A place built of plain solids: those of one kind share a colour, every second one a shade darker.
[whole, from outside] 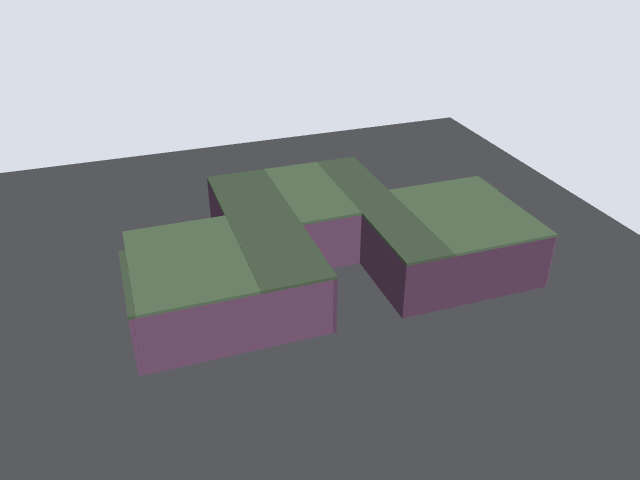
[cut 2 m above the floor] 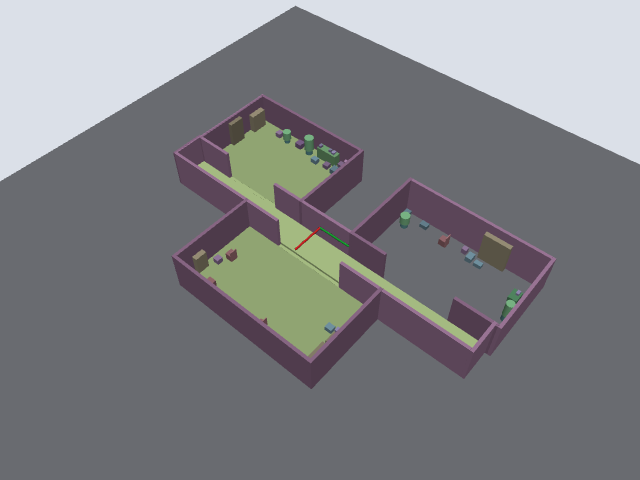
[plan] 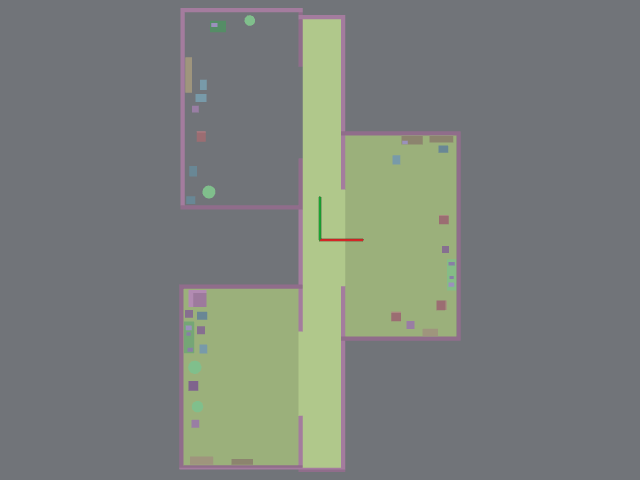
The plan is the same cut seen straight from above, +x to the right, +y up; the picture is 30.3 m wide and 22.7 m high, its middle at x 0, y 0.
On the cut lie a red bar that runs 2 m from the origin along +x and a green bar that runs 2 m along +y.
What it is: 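A storey of a split-level house; a hall and three lower rooms open beside it; the rooms' floors lie 0.64 m, 0.156 m and not at all below the hall's; a bare drop, one riser, a flush line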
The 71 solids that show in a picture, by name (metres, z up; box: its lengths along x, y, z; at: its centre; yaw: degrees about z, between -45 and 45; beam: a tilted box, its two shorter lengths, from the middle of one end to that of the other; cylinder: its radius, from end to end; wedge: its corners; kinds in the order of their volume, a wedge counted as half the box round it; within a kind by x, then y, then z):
{
 "floor_1": {"box": [5.44, 8.34, 0.69], "at": [-3.74, -6.48, 0.29]},
 "floor_2": {"box": [0.2, 3.99, 0.69], "at": [-0.92, -6.32, 0.29]},
 "floor_3": {"box": [1.81, 21.21, 0.69], "at": [0.09, -0.17, 0.29]},
 "floor_4": {"box": [0.2, 4.58, 0.53], "at": [1.09, 0.1, 0.21]},
 "floor_5": {"box": [5.27, 9.5, 0.53], "at": [3.83, 0.19, 0.21]},
 "wall_1": {"box": [0.2, 8.34, 3.2], "at": [-6.56, -6.48, 1.55]},
 "wall_2": {"box": [0.2, 9.13, 3.2], "at": [-6.49, 6.21, 1.55]},
 "wall_3": {"box": [5.84, 0.12, 3.2], "at": [-3.74, -10.71, 1.55]},
 "wall_4": {"box": [5.84, 0.2, 3.2], "at": [-3.74, -2.21, 1.55]},
 "wall_5": {"box": [5.78, 0.2, 3.2], "at": [-3.71, 1.54, 1.55]},
 "wall_6": {"box": [5.78, 0.2, 3.2], "at": [-3.71, 10.87, 1.55]},
 "wall_7": {"box": [7.85, 0.08, 3.2], "at": [-2.73, -10.81, 1.55]},
 "wall_8": {"box": [0.2, 2.34, 3.2], "at": [-0.92, -9.48, 1.55]},
 "wall_9": {"box": [0.2, 2.02, 3.2], "at": [-0.92, -3.32, 1.55]},
 "wall_10": {"box": [0.2, 3.55, 3.2], "at": [-0.92, -0.33, 1.55]},
 "wall_11": {"box": [0.2, 2.23, 3.2], "at": [-0.92, 2.75, 1.55]},
 "wall_12": {"box": [0.2, 2.24, 3.2], "at": [-0.92, 9.32, 1.55]},
 "wall_13": {"box": [0.2, 0.13, 3.2], "at": [-0.92, 10.71, 1.55]},
 "wall_14": {"box": [2.21, 0.12, 3.2], "at": [0.09, -10.91, 1.55]},
 "wall_15": {"box": [2.21, 0.2, 3.2], "at": [0.09, 10.54, 1.55]},
 "wall_16": {"box": [0.2, 6.01, 3.2], "at": [1.09, -7.77, 1.55]},
 "wall_17": {"box": [0.2, 2.37, 3.2], "at": [1.09, -3.37, 1.55]},
 "wall_18": {"box": [0.2, 2.55, 3.2], "at": [1.09, 3.67, 1.55]},
 "wall_19": {"box": [0.2, 5.3, 3.2], "at": [1.09, 7.79, 1.55]},
 "wall_20": {"box": [5.67, 0.2, 3.2], "at": [3.83, -4.66, 1.55]},
 "wall_21": {"box": [5.67, 0.2, 3.2], "at": [3.83, 5.04, 1.55]},
 "wall_22": {"box": [0.2, 9.5, 3.2], "at": [6.56, 0.19, 1.55]},
 "roof_1": {"box": [5.78, 0.33, 0.16], "at": [-3.71, 10.8, 3.23]},
 "roof_2": {"box": [7.85, 6.09, 0.16], "at": [-2.73, -7.81, 3.23]},
 "roof_3": {"box": [7.79, 5.5, 0.16], "at": [-2.7, 7.89, 3.23]},
 "roof_4": {"box": [13.32, 2.65, 0.16], "at": [0.0, -3.43, 3.23]},
 "roof_5": {"box": [13.25, 3.7, 0.16], "at": [0.03, 3.29, 3.23]},
 "roof_6": {"box": [7.68, 3.55, 0.16], "at": [2.82, -0.33, 3.23]},
 "case_1": {"box": [0.32, 1.68, 2.09], "at": [-6.21, 7.81, 0.99]},
 "case_2": {"box": [1.1, 0.4, 1.29], "at": [-5.6, -10.43, 1.28]},
 "case_3": {"box": [1.02, 0.28, 1.73], "at": [-3.68, -10.49, 1.5]},
 "case_4": {"box": [1.0, 0.41, 1.25], "at": [4.36, 4.72, 1.11]},
 "case_5": {"box": [0.74, 0.34, 1.22], "at": [5.21, -4.37, 1.09]},
 "case_6": {"box": [1.12, 0.32, 1.71], "at": [5.74, 4.76, 1.34]},
 "sideboard_1": {"box": [0.49, 1.51, 0.86], "at": [-6.19, -4.61, 1.07]},
 "sideboard_2": {"box": [0.44, 1.48, 0.76], "at": [6.22, -1.66, 0.86]},
 "bush_1": {"cylinder": 0.31, "from": [-5.92, -6.02, 1.02], "to": [-5.92, -6.02, 1.96]},
 "bush_2": {"cylinder": 0.27, "from": [-5.79, -7.88, 0.94], "to": [-5.79, -7.88, 1.53]},
 "bush_3": {"cylinder": 0.31, "from": [-5.25, 2.27, 0.37], "to": [-5.25, 2.27, 0.95]},
 "bush_4": {"cylinder": 0.25, "from": [-3.32, 10.38, 0.47], "to": [-3.32, 10.38, 1.48]},
 "toybox_1": {"box": [0.42, 0.37, 0.37], "at": [-6.11, 1.88, 0.13]},
 "toybox_2": {"box": [0.37, 0.49, 0.32], "at": [-6.0, 3.25, 0.11]},
 "toybox_3": {"box": [0.53, 0.39, 0.41], "at": [-5.62, 6.72, 0.15]},
 "toybox_4": {"box": [0.49, 0.38, 0.37], "at": [-5.57, -3.58, 0.82]},
 "toybox_5": {"box": [0.37, 0.43, 0.32], "at": [-5.51, -5.16, 0.8]},
 "toybox_6": {"box": [0.32, 0.49, 0.33], "at": [-5.51, 7.34, 0.12]},
 "toybox_7": {"box": [0.37, 0.44, 0.31], "at": [3.61, 3.79, 0.64]},
 "toybox_8": {"box": [0.47, 0.34, 0.31], "at": [5.84, 4.3, 0.64]},
 "armchair_1": {"box": [0.22, 0.81, 0.91], "at": [-6.11, -2.77, 1.09]},
 "armchair_2": {"box": [0.64, 0.14, 0.63], "at": [-5.68, -3.1, 0.95]},
 "armchair_3": {"box": [0.64, 0.53, 0.44], "at": [-5.68, -2.77, 0.86]},
 "armchair_4": {"box": [0.64, 0.14, 0.63], "at": [-5.68, -2.44, 0.95]},
 "chair_1": {"box": [0.43, 0.44, 0.5], "at": [-5.62, 4.86, 0.2]},
 "chair_2": {"box": [0.43, 0.06, 0.89], "at": [-5.62, 5.11, 0.4]},
 "chair_3": {"box": [0.46, 0.4, 0.46], "at": [3.6, -3.64, 0.71]},
 "chair_4": {"box": [0.46, 0.06, 0.77], "at": [3.6, -3.42, 0.86]},
 "chair_5": {"box": [0.43, 0.46, 0.43], "at": [5.73, -3.09, 0.69]},
 "chair_6": {"box": [0.46, 0.4, 0.41], "at": [5.86, 0.94, 0.68]},
 "basket_1": {"box": [0.37, 0.37, 0.38], "at": [-6.19, -3.5, 0.82]},
 "basket_2": {"box": [0.33, 0.33, 0.42], "at": [-5.9, 6.19, 0.16]},
 "basket_3": {"box": [0.38, 0.38, 0.32], "at": [-5.89, -8.69, 0.8]},
 "basket_4": {"box": [0.38, 0.38, 0.29], "at": [-5.63, -4.26, 0.78]},
 "basket_5": {"box": [0.38, 0.38, 0.34], "at": [4.28, -4.02, 0.65]},
 "basket_6": {"box": [0.34, 0.34, 0.37], "at": [5.94, -0.45, 0.67]},
 "lowtable_1": {"box": [0.76, 0.54, 0.43], "at": [-4.83, 10.1, 0.17]},
 "pouf_1": {"box": [0.46, 0.46, 0.37], "at": [-5.99, -6.9, 0.82]}
}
